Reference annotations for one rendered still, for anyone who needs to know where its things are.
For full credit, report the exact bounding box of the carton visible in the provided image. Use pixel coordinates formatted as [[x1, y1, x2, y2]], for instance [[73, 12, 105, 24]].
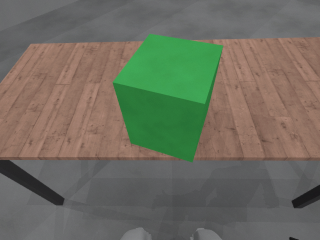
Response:
[[112, 34, 223, 162]]

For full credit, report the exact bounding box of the table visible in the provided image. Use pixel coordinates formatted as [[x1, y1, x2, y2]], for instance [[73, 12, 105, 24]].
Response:
[[0, 37, 320, 209]]

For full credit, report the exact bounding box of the robot left thigh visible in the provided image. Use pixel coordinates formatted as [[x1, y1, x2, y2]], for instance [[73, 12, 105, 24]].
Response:
[[120, 228, 152, 240]]

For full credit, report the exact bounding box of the robot right thigh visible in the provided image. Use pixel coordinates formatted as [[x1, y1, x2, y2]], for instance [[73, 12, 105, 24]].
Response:
[[189, 229, 222, 240]]

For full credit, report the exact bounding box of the robot thigh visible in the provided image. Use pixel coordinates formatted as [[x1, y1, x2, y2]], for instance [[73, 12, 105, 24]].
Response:
[[120, 228, 152, 240], [189, 229, 222, 240]]

